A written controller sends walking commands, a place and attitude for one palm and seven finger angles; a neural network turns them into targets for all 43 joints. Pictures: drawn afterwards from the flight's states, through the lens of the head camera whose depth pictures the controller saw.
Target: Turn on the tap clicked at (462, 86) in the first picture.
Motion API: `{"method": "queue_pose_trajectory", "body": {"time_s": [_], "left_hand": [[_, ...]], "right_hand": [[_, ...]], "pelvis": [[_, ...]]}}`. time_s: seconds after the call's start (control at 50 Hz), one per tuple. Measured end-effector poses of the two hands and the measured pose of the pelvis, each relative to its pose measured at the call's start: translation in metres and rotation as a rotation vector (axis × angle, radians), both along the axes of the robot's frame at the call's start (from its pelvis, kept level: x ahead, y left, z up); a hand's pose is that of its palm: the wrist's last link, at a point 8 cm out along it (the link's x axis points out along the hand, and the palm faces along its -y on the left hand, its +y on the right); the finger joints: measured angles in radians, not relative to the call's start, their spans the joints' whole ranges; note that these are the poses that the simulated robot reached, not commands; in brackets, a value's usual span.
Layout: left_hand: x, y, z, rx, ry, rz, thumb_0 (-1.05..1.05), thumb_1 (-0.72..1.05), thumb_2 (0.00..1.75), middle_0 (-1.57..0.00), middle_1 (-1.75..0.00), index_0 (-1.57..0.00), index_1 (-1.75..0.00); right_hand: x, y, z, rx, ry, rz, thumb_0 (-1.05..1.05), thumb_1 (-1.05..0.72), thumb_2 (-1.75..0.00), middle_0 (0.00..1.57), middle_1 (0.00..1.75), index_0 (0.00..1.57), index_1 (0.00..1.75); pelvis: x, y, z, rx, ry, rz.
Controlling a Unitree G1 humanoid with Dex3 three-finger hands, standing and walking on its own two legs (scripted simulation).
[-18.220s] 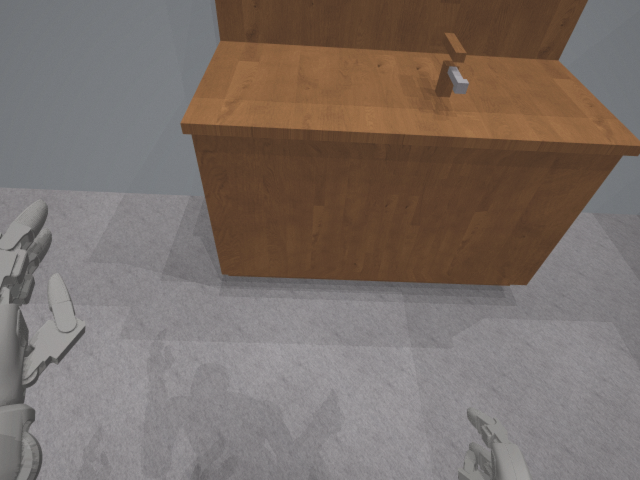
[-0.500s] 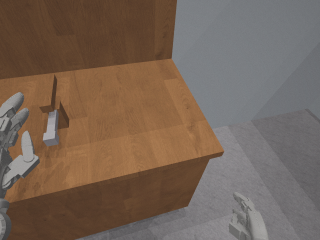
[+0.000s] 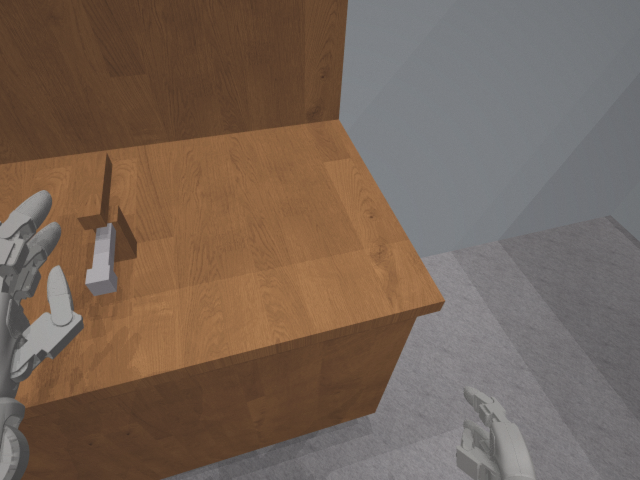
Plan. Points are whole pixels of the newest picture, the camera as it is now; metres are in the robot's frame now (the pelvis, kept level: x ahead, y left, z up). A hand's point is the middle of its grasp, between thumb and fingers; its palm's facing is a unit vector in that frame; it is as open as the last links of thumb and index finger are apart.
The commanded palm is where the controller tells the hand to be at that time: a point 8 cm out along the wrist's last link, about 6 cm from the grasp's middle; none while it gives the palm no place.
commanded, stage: shuffle to correct the standing spot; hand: left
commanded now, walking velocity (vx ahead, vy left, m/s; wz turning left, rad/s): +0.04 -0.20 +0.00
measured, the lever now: (102, 280) +0.34 +0.32 +0.04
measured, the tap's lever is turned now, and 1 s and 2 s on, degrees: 0 0 0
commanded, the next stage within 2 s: come to a stop and stand still in 0.56 s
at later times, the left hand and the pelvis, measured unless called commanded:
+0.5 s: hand (95, 311) +0.22 +0.23 +0.17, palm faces +0.32 -0.88 -0.35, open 7.4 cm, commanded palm +0.17 +0.27 +0.18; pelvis +0.01 -0.01 +0.00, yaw -1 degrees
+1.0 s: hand (96, 334) +0.21 +0.23 +0.15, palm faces +0.25 -0.90 -0.35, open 7.4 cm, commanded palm +0.16 +0.29 +0.18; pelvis -0.01 +0.02 +0.00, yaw -2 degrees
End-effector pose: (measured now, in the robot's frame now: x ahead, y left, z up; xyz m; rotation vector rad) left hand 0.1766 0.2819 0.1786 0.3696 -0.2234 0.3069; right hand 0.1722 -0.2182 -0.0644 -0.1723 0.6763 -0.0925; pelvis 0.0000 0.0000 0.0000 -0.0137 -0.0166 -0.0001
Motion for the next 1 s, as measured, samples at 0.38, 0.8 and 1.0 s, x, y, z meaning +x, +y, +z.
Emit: {"method": "queue_pose_trajectory", "body": {"time_s": [0.38, 0.8, 1.0], "left_hand": [[0.009, -0.008, -0.001, 0.019, 0.026, 0.000, 0.02, 0.89, 0.90, -0.21, -0.30, -0.20, -0.30], [0.023, 0.029, 0.026, 0.193, -0.091, 0.079, 0.01, 0.88, 0.90, -0.22, -0.30, -0.21, -0.30], [0.001, -0.008, -0.018, 0.033, 0.007, -0.090, 0.01, 0.89, 0.90, -0.21, -0.30, -0.20, -0.30]], "right_hand": [[-0.001, -0.008, -0.005, 0.000, 0.019, -0.013, 0.01, -0.90, -0.90, 0.20, 0.30, 0.20, 0.30], [-0.008, -0.022, -0.005, -0.050, 0.046, 0.024, 0.01, -0.90, -0.90, 0.20, 0.30, 0.20, 0.30], [-0.031, -0.016, -0.003, -0.067, -0.001, -0.051, 0.01, -0.90, -0.90, 0.20, 0.30, 0.20, 0.30]], "pelvis": [[0.006, -0.005, 0.000, 0.000, -0.001, -0.012], [0.000, -0.017, -0.002, 0.007, 0.003, -0.015], [-0.005, 0.015, -0.004, 0.002, -0.010, -0.029]]}}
